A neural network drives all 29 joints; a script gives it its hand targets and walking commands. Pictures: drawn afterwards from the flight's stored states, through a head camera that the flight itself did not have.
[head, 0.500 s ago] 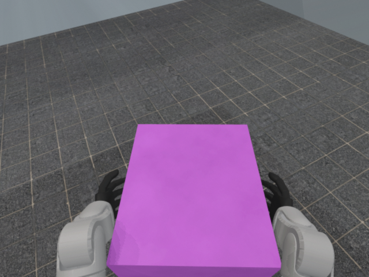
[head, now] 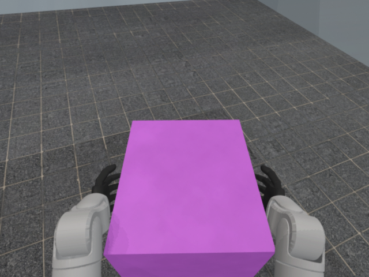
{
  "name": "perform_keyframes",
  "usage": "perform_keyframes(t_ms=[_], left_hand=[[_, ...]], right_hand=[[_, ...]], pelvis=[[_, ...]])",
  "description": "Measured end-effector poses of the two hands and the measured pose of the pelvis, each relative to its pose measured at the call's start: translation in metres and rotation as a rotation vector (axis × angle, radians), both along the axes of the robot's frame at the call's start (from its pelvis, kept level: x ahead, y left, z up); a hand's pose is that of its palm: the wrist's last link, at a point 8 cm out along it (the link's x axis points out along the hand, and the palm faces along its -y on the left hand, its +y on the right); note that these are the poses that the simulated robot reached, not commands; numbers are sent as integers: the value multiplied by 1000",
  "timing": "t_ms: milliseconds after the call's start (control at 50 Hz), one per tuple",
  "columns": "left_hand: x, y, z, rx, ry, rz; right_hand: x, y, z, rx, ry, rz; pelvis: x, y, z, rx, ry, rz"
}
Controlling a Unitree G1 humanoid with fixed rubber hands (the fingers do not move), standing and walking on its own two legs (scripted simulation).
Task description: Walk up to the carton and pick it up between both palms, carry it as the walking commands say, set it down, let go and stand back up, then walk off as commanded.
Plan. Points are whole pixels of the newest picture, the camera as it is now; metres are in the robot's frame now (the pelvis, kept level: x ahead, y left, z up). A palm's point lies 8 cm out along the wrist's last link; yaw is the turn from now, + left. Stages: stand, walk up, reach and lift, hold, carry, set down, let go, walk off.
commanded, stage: carry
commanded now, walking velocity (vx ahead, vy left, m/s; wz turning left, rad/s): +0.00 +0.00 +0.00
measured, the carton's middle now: (186, 206) +0.28 +0.02 -0.01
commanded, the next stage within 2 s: none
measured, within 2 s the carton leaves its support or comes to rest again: neither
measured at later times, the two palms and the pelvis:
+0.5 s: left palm (141, 202) +0.23 +0.11 +0.08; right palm (323, 236) +0.21 -0.23 +0.07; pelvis -0.02 -0.03 +0.00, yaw -3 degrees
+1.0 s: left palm (118, 195) +0.24 +0.15 +0.08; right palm (292, 213) +0.25 -0.18 +0.07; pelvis +0.00 -0.01 -0.01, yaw -2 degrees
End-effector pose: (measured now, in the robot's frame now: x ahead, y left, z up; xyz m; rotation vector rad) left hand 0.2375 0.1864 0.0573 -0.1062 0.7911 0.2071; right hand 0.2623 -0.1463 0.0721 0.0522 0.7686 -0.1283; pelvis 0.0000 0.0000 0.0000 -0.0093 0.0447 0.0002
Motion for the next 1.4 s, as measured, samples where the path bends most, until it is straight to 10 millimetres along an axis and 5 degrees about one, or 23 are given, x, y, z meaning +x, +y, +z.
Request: perform_keyframes(t_ms=[140, 340, 540, 720, 920, 1140, 1400], left_hand=[[-7, -1, 16, 15, -48, 5], [-8, -50, 31, 14, -94, -81], [-2, -81, 16, 30, -31, -130], [5, -65, 6, 17, -17, -86], [11, -40, 16, -18, -114, -21], [-3, -28, 12, 21, -67, -62], [-22, 14, 12, 26, -52, -66]], right_hand=[[-18, -2, -1, 36, -47, -19], [-51, -51, 11, 55, -92, -122], [-55, -82, -3, 61, -30, -159], [-35, -66, -11, 70, -17, -137], [-12, -41, 7, 43, -111, -79], [-37, -29, -10, 74, -65, -111], [-55, 13, -7, 56, -48, -97]], pelvis=[[-14, 4, 0, -5, -5, -19], [-19, -18, 0, 10, -27, -27], [-24, -32, -2, 7, -24, -47], [-14, -28, -2, 5, 7, -44], [-3, -18, -6, 17, 0, -33], [-9, 5, -10, 31, -17, -24], [-35, 40, -5, 7, 22, -37]])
